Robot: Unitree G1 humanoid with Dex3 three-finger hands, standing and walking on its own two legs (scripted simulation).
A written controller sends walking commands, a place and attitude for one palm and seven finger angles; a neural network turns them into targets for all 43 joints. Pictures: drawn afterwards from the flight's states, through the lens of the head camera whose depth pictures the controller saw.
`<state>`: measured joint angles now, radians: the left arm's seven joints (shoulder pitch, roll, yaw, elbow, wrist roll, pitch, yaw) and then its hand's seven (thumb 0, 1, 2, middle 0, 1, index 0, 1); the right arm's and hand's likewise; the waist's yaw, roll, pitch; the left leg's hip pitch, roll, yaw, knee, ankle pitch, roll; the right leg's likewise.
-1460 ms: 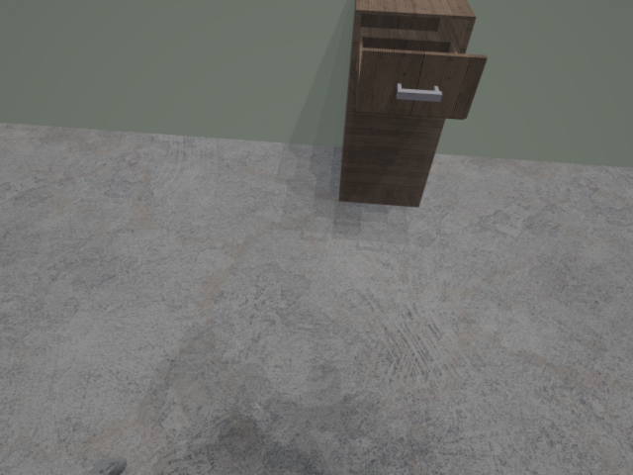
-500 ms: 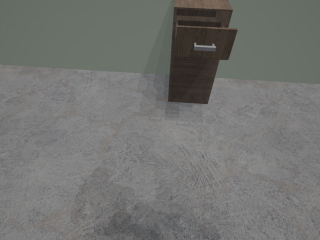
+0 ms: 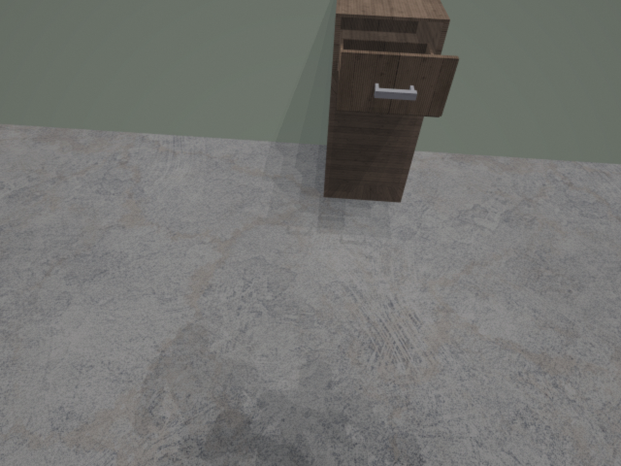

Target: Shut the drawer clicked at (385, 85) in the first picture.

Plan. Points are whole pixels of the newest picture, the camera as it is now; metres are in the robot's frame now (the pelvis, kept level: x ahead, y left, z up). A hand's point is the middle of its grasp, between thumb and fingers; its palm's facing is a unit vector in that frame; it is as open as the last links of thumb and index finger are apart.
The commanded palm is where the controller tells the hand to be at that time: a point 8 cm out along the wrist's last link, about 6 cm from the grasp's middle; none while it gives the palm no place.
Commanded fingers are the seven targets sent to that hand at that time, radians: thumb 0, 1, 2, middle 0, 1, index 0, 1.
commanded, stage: walk to a spot facing it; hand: left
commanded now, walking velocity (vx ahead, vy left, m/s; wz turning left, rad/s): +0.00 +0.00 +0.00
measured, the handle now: (394, 90) +1.12 -0.18 -0.05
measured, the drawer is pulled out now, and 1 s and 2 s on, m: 0.30 0.30 0.30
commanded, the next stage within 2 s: none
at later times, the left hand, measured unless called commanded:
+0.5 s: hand out of the picture +0.06 +0.18 -0.18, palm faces -0.15 -0.95 -0.26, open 7.4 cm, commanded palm none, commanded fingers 0.00 0.90 0.90 -0.20 -0.30 -0.20 -0.30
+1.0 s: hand out of the picture +0.15 +0.15 -0.18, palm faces -0.29 -0.94 -0.19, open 7.4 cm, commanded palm none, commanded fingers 0.00 0.90 0.90 -0.20 -0.30 -0.20 -0.30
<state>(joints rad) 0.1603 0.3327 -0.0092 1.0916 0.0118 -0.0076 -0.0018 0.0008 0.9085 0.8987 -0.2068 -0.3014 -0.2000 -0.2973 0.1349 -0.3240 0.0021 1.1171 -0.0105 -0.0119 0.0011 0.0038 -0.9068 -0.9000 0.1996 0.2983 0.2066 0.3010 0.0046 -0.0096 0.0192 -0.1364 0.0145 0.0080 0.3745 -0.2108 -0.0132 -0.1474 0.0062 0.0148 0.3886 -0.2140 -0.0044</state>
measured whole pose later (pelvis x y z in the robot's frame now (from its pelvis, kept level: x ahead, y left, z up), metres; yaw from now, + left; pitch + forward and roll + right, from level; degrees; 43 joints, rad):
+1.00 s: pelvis +0.17 -0.04 -0.02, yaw -25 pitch +1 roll -1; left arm 0.51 0.16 0.04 1.04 0.03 -0.06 0.02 0.00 0.91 0.90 -0.21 -0.30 -0.20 -0.30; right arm 0.08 -0.18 -0.05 0.91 -0.02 -0.01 0.03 0.01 -0.91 -0.90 0.19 0.30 0.20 0.30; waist 0.09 0.00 0.02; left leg -0.57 0.07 0.05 0.78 -0.24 -0.04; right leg 0.07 0.07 0.18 0.31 -0.39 -0.03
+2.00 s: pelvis +0.53 -0.21 -0.01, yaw -61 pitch +1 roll +0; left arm 0.33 0.22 0.08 0.99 0.02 -0.05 0.00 -0.01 0.93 0.90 -0.20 -0.30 -0.20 -0.30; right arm 0.16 -0.19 -0.07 0.88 -0.02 -0.02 -0.01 0.02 -0.95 -0.90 0.20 0.30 0.20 0.30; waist 0.00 0.00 0.03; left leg -0.63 0.18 -0.01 1.13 -0.27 -0.08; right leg -0.18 0.10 -0.02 0.47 -0.31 -0.10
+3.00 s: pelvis +0.64 -0.31 -0.01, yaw -98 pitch +0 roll +1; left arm 0.19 0.19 0.05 0.89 0.02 0.03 0.00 0.00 0.91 0.90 -0.21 -0.30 -0.20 -0.30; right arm 0.19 -0.21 -0.06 0.90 -0.02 0.06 -0.01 0.00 -0.91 -0.90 0.20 0.30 0.20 0.30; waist 0.00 0.02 0.06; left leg -0.45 0.09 0.03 0.96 -0.39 -0.11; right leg -0.31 0.05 0.04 0.50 -0.19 -0.05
